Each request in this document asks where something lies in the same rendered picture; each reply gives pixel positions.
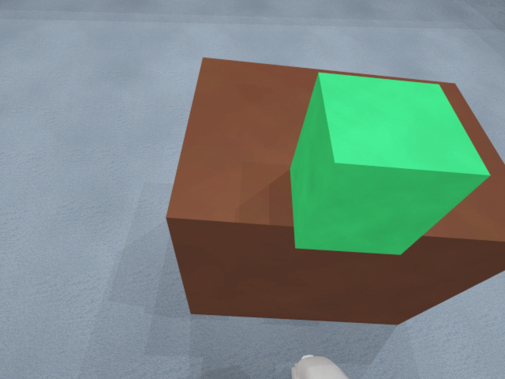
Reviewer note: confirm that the carton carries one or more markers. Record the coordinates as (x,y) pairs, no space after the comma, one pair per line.
(377,164)

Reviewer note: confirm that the pedestal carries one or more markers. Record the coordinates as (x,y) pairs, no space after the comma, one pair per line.
(231,219)

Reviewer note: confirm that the right robot thigh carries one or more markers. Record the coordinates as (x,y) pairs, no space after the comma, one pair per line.
(317,367)

